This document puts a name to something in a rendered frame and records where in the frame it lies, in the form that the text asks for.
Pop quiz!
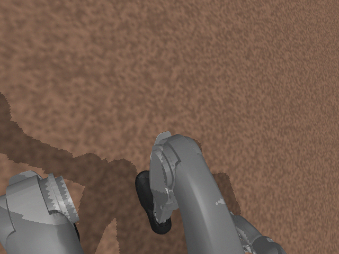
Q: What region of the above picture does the right robot hand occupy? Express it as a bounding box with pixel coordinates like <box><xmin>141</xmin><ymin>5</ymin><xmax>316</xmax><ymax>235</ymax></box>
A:
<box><xmin>229</xmin><ymin>210</ymin><xmax>262</xmax><ymax>253</ymax></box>

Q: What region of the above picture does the right robot arm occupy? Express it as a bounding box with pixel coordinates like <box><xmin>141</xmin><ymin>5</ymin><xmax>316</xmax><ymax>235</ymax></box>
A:
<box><xmin>251</xmin><ymin>236</ymin><xmax>287</xmax><ymax>254</ymax></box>

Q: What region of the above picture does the right robot foot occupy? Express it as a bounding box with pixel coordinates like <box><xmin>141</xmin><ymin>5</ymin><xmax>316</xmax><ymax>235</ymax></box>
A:
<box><xmin>135</xmin><ymin>170</ymin><xmax>172</xmax><ymax>234</ymax></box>

